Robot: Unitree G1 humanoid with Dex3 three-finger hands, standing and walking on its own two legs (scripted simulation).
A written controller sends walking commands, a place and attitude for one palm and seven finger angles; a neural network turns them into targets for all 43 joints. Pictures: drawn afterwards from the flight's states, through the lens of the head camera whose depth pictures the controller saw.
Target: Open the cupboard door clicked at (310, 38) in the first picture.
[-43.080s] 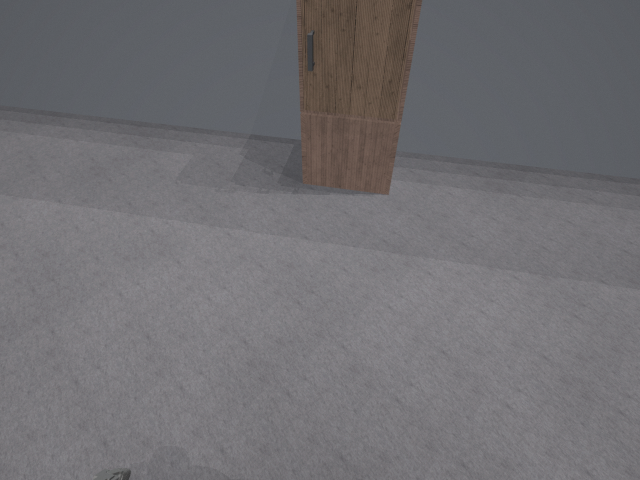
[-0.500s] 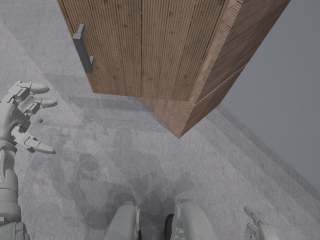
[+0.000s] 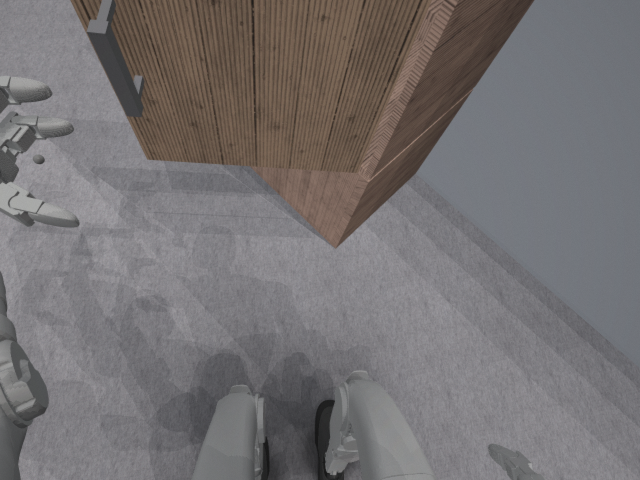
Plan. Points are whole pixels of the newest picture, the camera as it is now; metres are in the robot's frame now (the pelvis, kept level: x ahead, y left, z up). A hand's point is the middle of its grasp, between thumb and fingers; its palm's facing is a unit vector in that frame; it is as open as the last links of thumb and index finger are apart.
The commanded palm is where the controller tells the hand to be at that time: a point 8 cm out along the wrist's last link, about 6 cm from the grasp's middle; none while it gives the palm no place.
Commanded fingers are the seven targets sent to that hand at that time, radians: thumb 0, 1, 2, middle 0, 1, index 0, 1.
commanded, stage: move the hooked fingers beside the handle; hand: left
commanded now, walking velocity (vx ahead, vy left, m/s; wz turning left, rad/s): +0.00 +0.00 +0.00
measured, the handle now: (121, 62) +0.60 +0.24 +0.04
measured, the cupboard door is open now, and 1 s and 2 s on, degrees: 45 45 45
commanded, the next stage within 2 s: slide the fingers in behind the handle in 1.36 s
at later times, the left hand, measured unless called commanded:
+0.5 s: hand (63, 92) +0.54 +0.29 +0.05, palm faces +0.00 -1.00 -0.03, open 14.0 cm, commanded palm +0.55 +0.31 +0.04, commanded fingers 0.00 -0.50 0.30 -0.30 -1.20 -0.30 -1.20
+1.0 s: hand (57, 88) +0.55 +0.30 +0.04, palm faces +0.00 -1.00 -0.02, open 14.0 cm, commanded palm +0.55 +0.31 +0.04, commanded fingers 0.00 -0.50 0.30 -0.30 -1.20 -0.30 -1.20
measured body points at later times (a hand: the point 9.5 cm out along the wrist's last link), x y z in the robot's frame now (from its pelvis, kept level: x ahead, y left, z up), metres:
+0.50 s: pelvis +0.00 +0.01 -0.01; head +0.20 +0.06 +0.39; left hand +0.53 +0.34 +0.05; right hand +0.00 -0.27 -0.10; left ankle +0.01 +0.07 -0.61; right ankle +0.07 -0.11 -0.61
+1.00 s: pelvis +0.01 +0.01 -0.01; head +0.23 +0.07 +0.38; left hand +0.55 +0.36 +0.04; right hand +0.01 -0.26 -0.09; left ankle +0.01 +0.07 -0.61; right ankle +0.07 -0.11 -0.61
